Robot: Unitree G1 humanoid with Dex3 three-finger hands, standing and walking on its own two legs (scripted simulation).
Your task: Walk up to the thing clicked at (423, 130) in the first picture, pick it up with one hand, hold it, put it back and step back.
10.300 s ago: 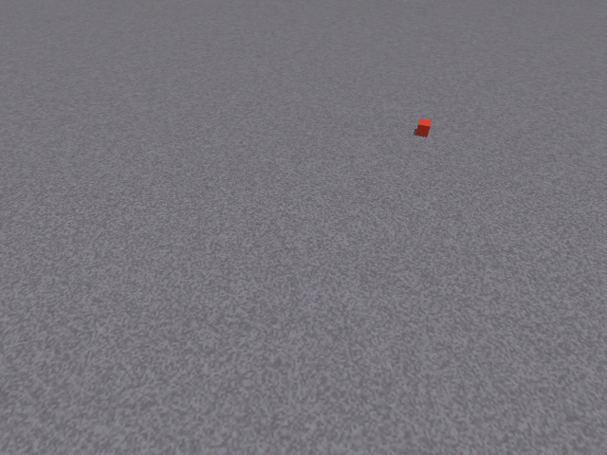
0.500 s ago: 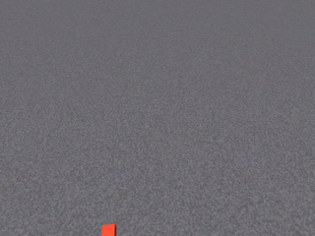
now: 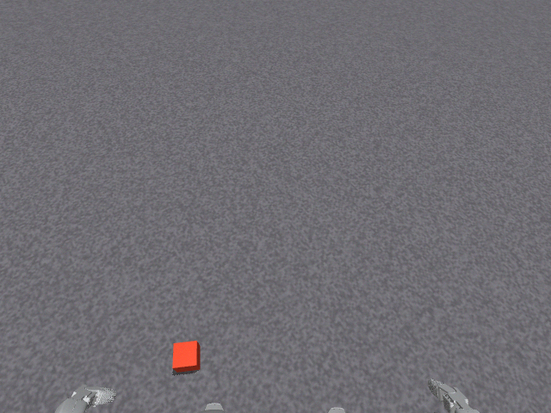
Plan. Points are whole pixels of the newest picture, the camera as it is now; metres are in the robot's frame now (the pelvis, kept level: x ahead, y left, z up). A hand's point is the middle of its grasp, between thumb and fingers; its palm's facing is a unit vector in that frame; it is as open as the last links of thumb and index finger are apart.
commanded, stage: rise first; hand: left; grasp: from above
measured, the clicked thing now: (186, 356) +0.36 +0.26 -0.68
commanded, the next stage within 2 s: none
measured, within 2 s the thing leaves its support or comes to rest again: neither
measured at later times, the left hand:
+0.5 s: hand out of the picture +0.17 +0.29 -0.30, palm faces -0.40 -0.62 -0.67, open 12.6 cm
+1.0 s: hand (143, 384) +0.26 +0.31 -0.46, palm faces -0.47 -0.21 -0.86, open 12.1 cm
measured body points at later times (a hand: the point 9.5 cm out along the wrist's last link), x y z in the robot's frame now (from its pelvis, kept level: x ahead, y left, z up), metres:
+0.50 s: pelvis -0.03 +0.00 -0.15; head +0.13 +0.02 +0.27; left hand +0.19 +0.32 -0.25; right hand +0.19 -0.25 -0.24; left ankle +0.02 +0.13 -0.68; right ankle +0.01 -0.15 -0.68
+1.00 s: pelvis -0.09 +0.00 -0.31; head +0.12 +0.02 +0.09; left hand +0.28 +0.31 -0.41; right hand +0.02 -0.27 -0.45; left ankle +0.01 +0.13 -0.68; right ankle +0.00 -0.14 -0.68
